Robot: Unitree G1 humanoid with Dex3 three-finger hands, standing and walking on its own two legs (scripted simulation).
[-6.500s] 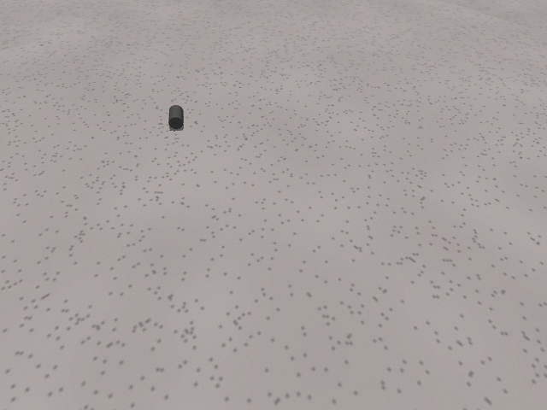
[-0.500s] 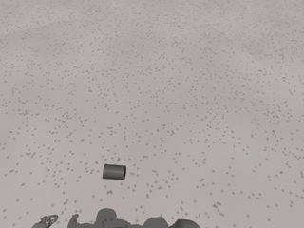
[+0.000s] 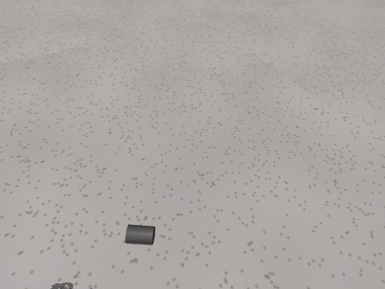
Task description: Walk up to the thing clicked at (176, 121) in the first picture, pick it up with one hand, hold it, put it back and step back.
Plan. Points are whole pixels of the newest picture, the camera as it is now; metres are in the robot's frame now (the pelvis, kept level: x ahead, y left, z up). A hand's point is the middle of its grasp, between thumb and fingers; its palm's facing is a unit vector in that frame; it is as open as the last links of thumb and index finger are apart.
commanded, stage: walk up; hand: left
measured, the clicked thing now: (140, 234) +0.47 +0.23 -0.73
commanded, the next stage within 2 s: none
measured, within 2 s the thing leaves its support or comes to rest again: neither
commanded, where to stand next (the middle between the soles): +0.08 +0.00 m, yaw -3 degrees
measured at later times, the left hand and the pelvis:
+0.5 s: hand out of the picture +0.10 +0.24 -0.15, palm faces -0.03 -0.94 -0.35, open 7.4 cm; pelvis +0.01 -0.01 +0.00, yaw -1 degrees
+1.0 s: hand (84, 288) +0.15 +0.24 -0.14, palm faces -0.08 -0.90 -0.42, open 7.4 cm; pelvis +0.09 -0.03 +0.00, yaw -3 degrees
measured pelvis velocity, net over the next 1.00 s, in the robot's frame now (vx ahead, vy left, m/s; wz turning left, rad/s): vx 0.09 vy -0.03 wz -0.05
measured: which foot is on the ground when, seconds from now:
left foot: down 0.00-0.78, up 0.80-1.00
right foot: down 0.00-1.00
